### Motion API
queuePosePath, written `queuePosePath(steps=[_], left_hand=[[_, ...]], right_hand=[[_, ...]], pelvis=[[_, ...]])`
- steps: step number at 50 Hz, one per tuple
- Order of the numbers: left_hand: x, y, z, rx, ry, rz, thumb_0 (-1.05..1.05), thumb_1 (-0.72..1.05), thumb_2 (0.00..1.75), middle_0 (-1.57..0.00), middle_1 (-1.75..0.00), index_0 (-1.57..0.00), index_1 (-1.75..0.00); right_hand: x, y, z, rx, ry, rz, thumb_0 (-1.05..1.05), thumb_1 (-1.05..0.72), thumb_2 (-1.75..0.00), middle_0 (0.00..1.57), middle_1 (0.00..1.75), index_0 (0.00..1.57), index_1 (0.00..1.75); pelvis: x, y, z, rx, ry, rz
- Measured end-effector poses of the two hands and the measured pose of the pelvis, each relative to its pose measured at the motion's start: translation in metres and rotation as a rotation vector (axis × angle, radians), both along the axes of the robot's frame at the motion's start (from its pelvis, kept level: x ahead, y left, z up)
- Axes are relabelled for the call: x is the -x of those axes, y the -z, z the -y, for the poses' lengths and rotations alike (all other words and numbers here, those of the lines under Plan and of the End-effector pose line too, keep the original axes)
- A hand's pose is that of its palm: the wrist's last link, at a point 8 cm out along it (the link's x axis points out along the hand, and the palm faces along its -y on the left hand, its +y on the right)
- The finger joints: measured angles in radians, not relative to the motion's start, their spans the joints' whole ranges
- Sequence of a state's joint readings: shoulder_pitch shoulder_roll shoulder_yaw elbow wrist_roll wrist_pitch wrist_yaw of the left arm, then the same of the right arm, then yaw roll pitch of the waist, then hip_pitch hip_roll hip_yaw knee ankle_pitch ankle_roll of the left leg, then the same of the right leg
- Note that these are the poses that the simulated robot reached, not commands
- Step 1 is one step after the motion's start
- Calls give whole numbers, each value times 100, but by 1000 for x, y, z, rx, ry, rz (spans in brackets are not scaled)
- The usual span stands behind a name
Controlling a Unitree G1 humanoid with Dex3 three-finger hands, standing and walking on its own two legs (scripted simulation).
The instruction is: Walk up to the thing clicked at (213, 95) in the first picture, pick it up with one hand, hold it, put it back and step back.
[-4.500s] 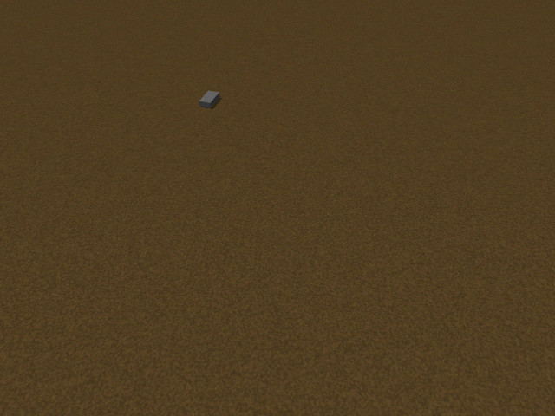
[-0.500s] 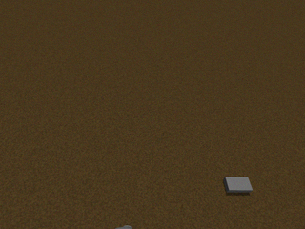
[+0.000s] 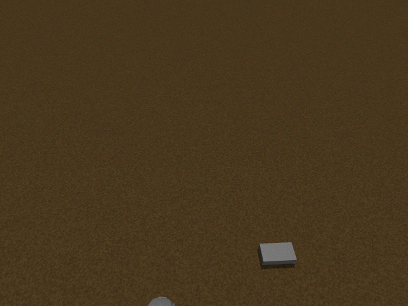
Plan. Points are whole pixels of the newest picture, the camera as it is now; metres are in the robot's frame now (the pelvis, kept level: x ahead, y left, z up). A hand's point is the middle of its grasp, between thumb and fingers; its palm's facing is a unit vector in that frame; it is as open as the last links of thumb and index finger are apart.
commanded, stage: walk up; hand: left
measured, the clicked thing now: (276, 253) +0.57 -0.31 -0.72
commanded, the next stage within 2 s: none
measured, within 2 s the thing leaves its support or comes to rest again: neither
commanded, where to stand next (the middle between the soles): +0.20 -0.53 m, yaw +6 degrees
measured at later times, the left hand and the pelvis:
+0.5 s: hand out of the picture +0.14 +0.09 -0.14, palm faces -0.05 -0.94 -0.33, open 7.4 cm; pelvis +0.04 -0.19 +0.01, yaw +0 degrees
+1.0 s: hand out of the picture +0.10 -0.13 -0.16, palm faces +0.03 -0.94 -0.34, open 7.4 cm; pelvis +0.08 -0.41 +0.00, yaw +3 degrees
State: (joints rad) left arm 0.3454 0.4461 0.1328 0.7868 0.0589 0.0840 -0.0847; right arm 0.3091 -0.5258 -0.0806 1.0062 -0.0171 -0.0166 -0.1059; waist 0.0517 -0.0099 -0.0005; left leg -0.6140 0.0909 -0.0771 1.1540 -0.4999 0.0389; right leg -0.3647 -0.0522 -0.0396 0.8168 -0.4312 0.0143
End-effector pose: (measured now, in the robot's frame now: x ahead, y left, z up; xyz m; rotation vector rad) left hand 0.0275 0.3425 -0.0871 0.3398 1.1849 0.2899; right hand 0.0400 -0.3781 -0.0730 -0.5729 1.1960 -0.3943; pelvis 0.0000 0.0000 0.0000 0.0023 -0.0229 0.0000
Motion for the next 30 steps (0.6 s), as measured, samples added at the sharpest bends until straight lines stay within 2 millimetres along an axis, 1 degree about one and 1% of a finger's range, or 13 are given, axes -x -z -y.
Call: queuePosePath(steps=[2, 4, 7, 10, 12, 14, 16, 18, 23, 26, 28, 30], left_hand=[[16, -7, 21, 10, -25, -39, 0, 91, 90, -20, -30, -21, -30], [28, -9, 39, 17, -44, -77, 0, 90, 90, -20, -30, -21, -30], [36, -7, 63, 30, -62, -113, 0, 90, 90, -20, -30, -21, -30], [32, 3, 87, 53, -67, -128, 1, 90, 90, -20, -30, -21, -30], [21, 15, 102, 72, -60, -121, 1, 90, 90, -20, -30, -21, -30], [5, 25, 120, 86, -43, -106, 1, 90, 90, -20, -30, -21, -30], [-15, 29, 141, 104, -1, -96, 1, 90, 90, -20, -30, -21, -30], [-35, 29, 159, 115, 54, -83, 1, 90, 90, -20, -30, -21, -30], [-92, 24, 191, 101, 114, 33, 1, 90, 90, -20, -30, -21, -30], [-117, 19, 212, 78, 132, 92, 0, 90, 90, -20, -30, -21, -30], [-128, 16, 229, 57, 143, 104, 0, 91, 90, -20, -30, -21, -30], [-134, 13, 249, 29, 151, 107, 0, 91, 90, -20, -30, -21, -30]], right_hand=[[-18, -2, 4, -38, -27, 17, 1, -90, -90, 21, 30, 21, 30], [-35, -3, 5, -72, -68, 28, 1, -90, -90, 21, 30, 21, 30], [-54, -4, 8, -112, -129, 17, 1, -90, -90, 21, 30, 21, 30], [-66, -4, 13, -132, -162, -2, 1, -90, -90, 21, 30, 21, 30], [-71, -1, 22, -126, -175, -1, 1, -90, -90, 21, 30, 21, 30], [-70, 2, 36, -108, -167, 0, 1, -90, -90, 21, 30, 21, 30], [-66, -1, 53, -95, -131, 15, 1, -89, -90, 21, 30, 21, 30], [-61, -8, 73, -77, -82, 44, 1, -89, -90, 21, 30, 22, 30], [-44, -23, 129, -30, -53, 61, 1, -89, -90, 21, 30, 21, 30], [-34, -24, 171, -7, -53, 36, 1, -89, -90, 21, 30, 21, 30], [-29, -22, 204, 6, -51, 25, 1, -89, -90, 21, 30, 21, 30], [-27, -16, 241, 17, -43, 15, 1, -89, -90, 21, 30, 22, 30]], pelvis=[[-5, -10, 14, -4, 2, -6], [-8, -16, 28, -6, 3, -8], [-14, -20, 50, -1, -10, -12], [-21, -18, 71, 3, -28, -18], [-28, -11, 82, 5, -39, -21], [-31, -6, 94, -27, -53, -13], [-33, -6, 106, -33, -41, -5], [-35, -8, 120, -28, -21, 6], [-37, -8, 166, -17, -5, 20], [-37, -3, 199, -16, 3, 18], [-38, 2, 224, -18, 7, 10], [-40, 8, 252, -20, 10, 2]])
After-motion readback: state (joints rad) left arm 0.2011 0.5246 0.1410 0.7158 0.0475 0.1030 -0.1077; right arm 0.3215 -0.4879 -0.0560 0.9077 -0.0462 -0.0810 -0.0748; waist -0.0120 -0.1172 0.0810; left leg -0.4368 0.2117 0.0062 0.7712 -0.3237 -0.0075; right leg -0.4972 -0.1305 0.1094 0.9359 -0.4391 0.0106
